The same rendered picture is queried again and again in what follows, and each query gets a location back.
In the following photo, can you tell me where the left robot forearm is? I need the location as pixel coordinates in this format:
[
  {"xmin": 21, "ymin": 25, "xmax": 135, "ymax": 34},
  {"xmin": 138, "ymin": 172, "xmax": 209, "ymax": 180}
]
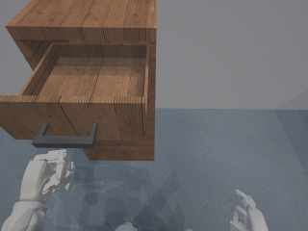
[{"xmin": 1, "ymin": 200, "xmax": 47, "ymax": 231}]

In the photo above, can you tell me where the robot right hand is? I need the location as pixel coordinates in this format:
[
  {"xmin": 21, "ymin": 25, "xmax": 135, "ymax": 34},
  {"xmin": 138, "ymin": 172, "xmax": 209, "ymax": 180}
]
[{"xmin": 230, "ymin": 189, "xmax": 269, "ymax": 231}]

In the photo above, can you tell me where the drawer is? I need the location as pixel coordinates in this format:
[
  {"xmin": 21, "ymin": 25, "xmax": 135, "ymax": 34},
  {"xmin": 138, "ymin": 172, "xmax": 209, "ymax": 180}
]
[{"xmin": 0, "ymin": 42, "xmax": 150, "ymax": 141}]

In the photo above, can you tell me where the cabinet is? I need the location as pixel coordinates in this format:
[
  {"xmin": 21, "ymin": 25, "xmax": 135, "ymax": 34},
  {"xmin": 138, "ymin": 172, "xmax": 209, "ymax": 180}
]
[{"xmin": 5, "ymin": 0, "xmax": 157, "ymax": 161}]

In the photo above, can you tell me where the robot left hand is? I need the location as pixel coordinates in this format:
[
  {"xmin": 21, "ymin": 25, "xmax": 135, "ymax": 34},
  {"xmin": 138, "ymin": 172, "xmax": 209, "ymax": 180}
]
[{"xmin": 19, "ymin": 149, "xmax": 76, "ymax": 204}]

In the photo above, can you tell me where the handle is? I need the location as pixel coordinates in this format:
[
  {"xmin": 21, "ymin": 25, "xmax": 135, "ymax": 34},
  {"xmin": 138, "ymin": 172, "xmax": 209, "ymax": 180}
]
[{"xmin": 32, "ymin": 122, "xmax": 98, "ymax": 148}]

